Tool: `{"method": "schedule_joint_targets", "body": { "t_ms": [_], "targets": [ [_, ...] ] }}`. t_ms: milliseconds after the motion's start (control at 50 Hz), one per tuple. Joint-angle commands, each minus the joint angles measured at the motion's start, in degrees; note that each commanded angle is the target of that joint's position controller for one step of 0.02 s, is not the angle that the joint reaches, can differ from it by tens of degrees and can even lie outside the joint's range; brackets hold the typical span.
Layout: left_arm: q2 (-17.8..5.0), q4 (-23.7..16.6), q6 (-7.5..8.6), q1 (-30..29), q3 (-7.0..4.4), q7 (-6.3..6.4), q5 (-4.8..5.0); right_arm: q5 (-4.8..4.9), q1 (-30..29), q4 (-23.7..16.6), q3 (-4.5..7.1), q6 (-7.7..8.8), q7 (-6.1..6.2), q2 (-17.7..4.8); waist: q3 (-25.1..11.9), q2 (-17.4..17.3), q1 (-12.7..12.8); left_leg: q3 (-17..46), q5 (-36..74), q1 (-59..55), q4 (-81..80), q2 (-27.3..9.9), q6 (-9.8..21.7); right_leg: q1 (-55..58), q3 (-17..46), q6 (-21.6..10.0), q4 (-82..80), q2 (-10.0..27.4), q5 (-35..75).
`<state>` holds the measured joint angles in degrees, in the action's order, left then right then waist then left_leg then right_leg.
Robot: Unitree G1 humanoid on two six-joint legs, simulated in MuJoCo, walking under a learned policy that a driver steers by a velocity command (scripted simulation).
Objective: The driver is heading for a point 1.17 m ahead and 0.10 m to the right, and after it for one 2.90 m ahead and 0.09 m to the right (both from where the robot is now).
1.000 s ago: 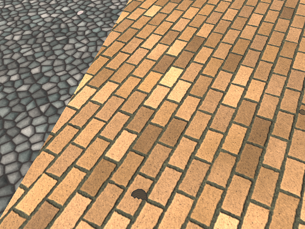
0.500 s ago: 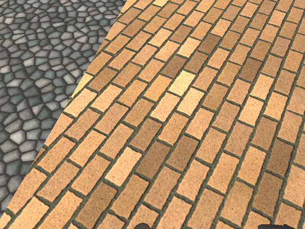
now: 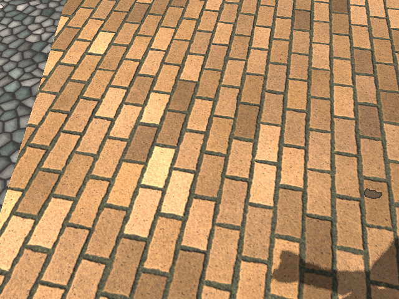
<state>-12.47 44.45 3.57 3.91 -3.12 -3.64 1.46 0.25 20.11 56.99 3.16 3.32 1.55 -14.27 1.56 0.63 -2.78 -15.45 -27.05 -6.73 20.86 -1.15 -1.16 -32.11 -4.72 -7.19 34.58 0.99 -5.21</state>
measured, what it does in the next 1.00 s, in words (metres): walks ahead, turning right: right foot, then left foot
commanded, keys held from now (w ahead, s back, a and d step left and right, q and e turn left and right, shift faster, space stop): w+e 0.38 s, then w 0.54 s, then w+q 0.08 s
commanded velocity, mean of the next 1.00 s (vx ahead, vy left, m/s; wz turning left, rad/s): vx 0.50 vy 0.00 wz -0.33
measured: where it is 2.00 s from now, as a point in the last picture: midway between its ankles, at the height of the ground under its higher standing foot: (234, 140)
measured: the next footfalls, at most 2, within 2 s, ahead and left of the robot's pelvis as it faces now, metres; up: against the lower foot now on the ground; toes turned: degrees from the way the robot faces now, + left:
right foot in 0.02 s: +0.18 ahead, -0.09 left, +0.00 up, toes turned -4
left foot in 0.48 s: +0.49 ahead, +0.07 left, +0.00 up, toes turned -18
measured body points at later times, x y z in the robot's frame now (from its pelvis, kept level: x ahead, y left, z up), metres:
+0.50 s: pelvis +0.30 +0.00 +0.01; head +0.33 -0.01 +0.46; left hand +0.41 +0.28 -0.11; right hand +0.46 -0.29 -0.07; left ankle +0.45 +0.08 -0.72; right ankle +0.14 -0.08 -0.71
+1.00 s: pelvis +0.55 -0.09 +0.01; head +0.57 -0.11 +0.46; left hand +0.85 +0.03 -0.05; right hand +0.42 -0.35 -0.12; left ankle +0.45 +0.08 -0.72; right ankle +0.62 -0.24 -0.72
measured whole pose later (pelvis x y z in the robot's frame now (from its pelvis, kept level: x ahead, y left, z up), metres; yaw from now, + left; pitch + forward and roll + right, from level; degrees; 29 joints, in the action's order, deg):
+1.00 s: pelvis +0.55 -0.09 +0.01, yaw -19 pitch +3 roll +2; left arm -14.0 36.1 5.2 1.7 -2.1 -1.9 0.8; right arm 1.6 24.4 51.5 3.3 3.6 -0.5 -16.4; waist 0.2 1.2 -6.4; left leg -0.4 -23.1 -0.6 20.1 -0.1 -0.8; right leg -27.2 -0.4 -3.5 27.3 1.6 -2.8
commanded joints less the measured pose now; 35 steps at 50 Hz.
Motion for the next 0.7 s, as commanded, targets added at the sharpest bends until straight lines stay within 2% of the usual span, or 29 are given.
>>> {"method": "schedule_joint_targets", "body": {
  "t_ms": [20, 40, 60, 80, 100, 120, 140, 180, 220, 280, 320, 360, 420, 440, 460, 480, 500, 520, 540, 560, 580, 600, 620, 640, 660, 700],
  "targets": [
    [-15.7, 0.1, -0.24, 20.9, -6.13, 1.51, 0.0, -0.14, -2.4, -5.5, 1.73, 0.34, 0.55, -10.7, -13.2, 0.3, 13.3, 1.9, 54.1, 18.4, 38.6, -10.3, 3.3, 35.1, 10.5, -7.1, -4.8, 2.3, -2.5],
    [-20.3, -1.5, -0.09, 18.8, -6.74, 1.95, 0.1, -0.85, 2.7, -8.3, -0.97, 2.58, -0.88, -1.7, -19.4, 14.6, 6.4, 8.4, -1.7, 44.9, 61.8, 4.0, -0.5, 55.3, 46.2, -19.5, -11.7, 18.1, -7.9],
    [-15.5, -1.3, 0.13, 21.3, -5.19, 2.03, -0.85, 1.15, -3.1, -9.7, 0.03, 5.62, -2.07, -6.9, -23.9, 7.8, 10.1, 21.8, -3.3, 51.3, 65.5, 2.6, 1.6, 57.5, 52.0, -18.7, -17.7, 19.0, -9.4],
    [-11.9, -1.3, 0.57, 19.4, -4.26, 2.19, -1.24, 2.99, -8.3, -11.7, 0.5, 6.68, -2.46, -8.5, -16.3, 5.6, 10.1, 22.0, 0.7, 54.5, 62.9, -0.5, 3.4, 52.3, 41.8, -15.2, -17.2, 16.7, -5.7],
    [-10.1, -2.1, 1.02, 14.9, -3.65, 1.94, -0.91, 2.3, -9.2, -12.0, 0.35, 6.87, -2.16, -7.8, -10.1, -1.1, 6.7, 21.5, 4.8, 52.4, 56.2, -3.2, 3.7, 42.0, 34.0, -12.9, -17.8, 13.9, 0.8],
    [-8.0, -3.2, 1.22, 11.0, -2.99, 1.95, -0.81, 0.9, -9.2, -11.4, 1.0, 6.27, -1.66, -8.4, -7.6, -2.7, 4.5, 21.0, 6.5, 48.3, 50.7, -5.0, 3.3, 34.5, 28.7, -11.2, -18.6, 11.7, 5.8],
    [-7.6, -4.2, 1.23, 9.0, -2.65, 2.12, -1.28, 0.36, -8.0, -11.4, 1.34, 5.33, -1.64, -8.4, -5.9, -2.0, 2.6, 21.0, 7.4, 44.3, 48.4, -6.0, 2.7, 28.6, 26.5, -10.9, -20.0, 10.3, 8.5],
    [-9.1, -4.6, 1.32, 8.7, -2.94, 2.54, -0.83, -0.55, -7.0, -12.2, 1.44, 3.83, -1.56, -7.1, -4.3, -1.7, 1.0, 20.0, 8.7, 41.8, 42.9, -6.2, 0.6, 22.6, 24.0, -11.2, -21.9, 9.0, 12.0],
    [-11.2, -4.5, 1.4, 10.3, -3.49, 3.34, -0.71, -1.16, -10.3, -13.8, 1.13, 3.11, -1.21, -6.0, -2.8, -0.7, 1.4, 18.7, 13.5, 42.2, 35.7, -5.5, -1.4, 19.0, 20.8, -10.9, -22.8, 7.7, 14.2],
    [-12.0, -4.3, 0.86, 12.8, -3.79, 4.17, -0.22, -1.08, -17.5, -16.0, 0.51, 3.15, -1.25, -4.6, -1.6, 1.8, 4.1, 17.8, 25.9, 39.9, 20.9, -2.7, -2.2, 16.7, 17.3, -7.7, -21.8, 3.9, 9.7],
    [-12.0, -4.1, 0.51, 14.6, -3.83, 4.26, -0.15, -0.51, -21.1, -17.3, 0.28, 3.42, -1.62, -4.3, -1.7, 3.5, 5.9, 17.2, 31.9, 36.8, 13.8, -0.5, -2.0, 16.2, 17.6, -6.0, -20.7, 3.2, 5.6],
    [-12.0, -3.5, 0.27, 16.3, -3.83, 4.25, 0.07, 0.13, -23.4, -18.6, 0.51, 3.71, -1.97, -5.3, -1.8, 4.6, 6.8, 18.0, 32.6, 35.5, 10.7, 0.4, -1.6, 18.0, 20.3, -5.3, -19.0, 4.4, 2.6],
    [-11.0, -3.3, -0.08, 17.2, -3.56, 4.65, -0.04, 0.22, -22.7, -19.1, 1.26, 4.59, -2.77, -7.6, -2.4, 6.0, 6.0, 19.3, 28.4, 34.6, 7.3, 0.2, 0.2, 24.2, 24.9, -4.3, -14.3, 7.4, 0.3],
    [-10.9, -3.2, -0.21, 17.0, -3.53, 4.77, -0.28, 0.14, -21.3, -18.8, 1.48, 4.95, -2.96, -8.1, -2.6, 6.8, 5.2, 18.9, 26.3, 33.1, 6.9, 0.1, 1.2, 25.5, 25.9, -3.9, -12.7, 8.1, 1.7],
    [-10.4, -3.3, -0.38, 16.5, -3.3, 4.79, -0.43, -0.09, -18.1, -18.0, 1.84, 5.26, -2.96, -8.4, -3.3, 7.3, 3.3, 17.7, 25.5, 29.0, 5.1, 0.6, 2.5, 25.9, 25.7, -3.0, -10.1, 7.4, 4.9],
    [-8.7, -3.6, -0.34, 16.3, -2.67, 4.64, -0.73, -0.72, -12.8, -16.7, 2.64, 5.57, -2.74, -9.9, -6.7, 6.8, 0.9, 17.8, 25.2, 20.8, 4.5, -0.2, 4.5, 25.0, 23.9, -1.5, -3.6, 4.5, 9.9],
    [-6.3, -4.8, -0.2, 16.2, -1.53, 4.47, -1.61, -1.46, -4.2, -15.9, 3.37, 5.67, -2.4, -12.9, -14.2, 1.6, -2.8, 26.4, 25.2, 6.9, 6.0, -8.9, 8.3, 18.3, 19.7, 0.7, 11.6, 1.1, 3.2],
    [-2.9, -4.9, 0.53, 25.8, -0.57, 4.31, 0.38, -1.66, 3.1, -12.7, 4.96, 4.87, -2.76, -17.8, -21.1, -18.5, 0.2, 52.9, 13.3, -12.6, 1.0, -20.7, 18.7, -2.8, 13.2, 5.0, 31.2, -7.1, -21.7],
    [-7.9, -3.6, 0.81, 25.3, -1.09, 4.48, 1.11, 0.2, 3.6, -12.6, 3.88, 4.65, -3.24, -12.7, -18.3, -15.0, -1.4, 61.6, -1.2, -12.7, -3.5, -22.0, 18.5, -11.6, 16.3, 5.3, 39.2, -4.6, -27.7],
    [-11.3, -4.6, 0.8, 18.1, -1.89, 4.44, 1.01, 0.51, 0.4, -13.5, 2.85, 4.35, -3.11, -9.2, -10.2, -8.5, -2.7, 53.3, -1.9, -5.8, -4.3, -19.6, 15.7, -14.4, 16.3, 5.1, 41.3, -2.4, -22.7],
    [-10.9, -5.7, 0.8, 13.7, -1.74, 4.57, 0.09, -0.16, -3.2, -14.3, 2.26, 3.85, -3.03, -8.2, -6.4, -3.9, -1.6, 46.0, 4.2, 1.4, -4.8, -17.2, 14.1, -12.8, 13.7, 5.1, 39.8, -0.1, -18.5],
    [-10.1, -6.6, 1.04, 11.0, -1.75, 4.45, -0.89, -0.52, -5.3, -14.2, 1.83, 3.53, -3.05, -7.2, -3.1, -3.0, -0.4, 41.3, 10.9, 7.5, -6.1, -15.1, 14.0, -11.6, 12.6, 5.2, 36.0, 1.7, -15.7],
    [-9.4, -6.8, 1.03, 11.2, -1.85, 4.23, -1.09, -0.97, -6.2, -14.1, 1.38, 3.56, -2.99, -6.3, -2.6, -4.5, 1.3, 37.6, 15.6, 11.0, -7.3, -13.2, 13.4, -8.6, 11.9, 5.0, 33.1, 3.6, -13.8],
    [-8.4, -6.6, 0.91, 12.1, -1.7, 4.05, -0.86, -0.9, -6.2, -13.8, 1.26, 3.62, -3.03, -6.0, -2.7, -5.9, 2.0, 35.1, 18.6, 12.8, -8.4, -12.0, 13.4, -6.5, 11.0, 5.2, 30.8, 4.1, -13.1],
    [-7.3, -6.4, 0.77, 12.7, -1.47, 3.95, -0.75, -0.54, -5.6, -13.4, 1.3, 3.72, -3.01, -6.2, -3.1, -6.4, 2.3, 33.0, 21.4, 13.6, -9.2, -11.5, 13.9, -5.7, 10.0, 5.4, 28.8, 4.4, -13.0],
    [-6.0, -7.5, 0.66, 10.4, -0.93, 3.96, -1.03, -0.02, -4.2, -12.5, 1.78, 3.86, -2.77, -8.1, -2.4, -5.9, 2.0, 30.1, 26.2, 14.2, -10.9, -11.9, 14.9, -6.7, 8.7, 6.2, 23.2, 5.1, -10.7]
  ]
}}
Over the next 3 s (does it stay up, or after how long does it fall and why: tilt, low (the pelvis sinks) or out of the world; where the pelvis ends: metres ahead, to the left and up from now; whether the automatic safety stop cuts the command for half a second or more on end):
stays up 1.57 -0.08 0.00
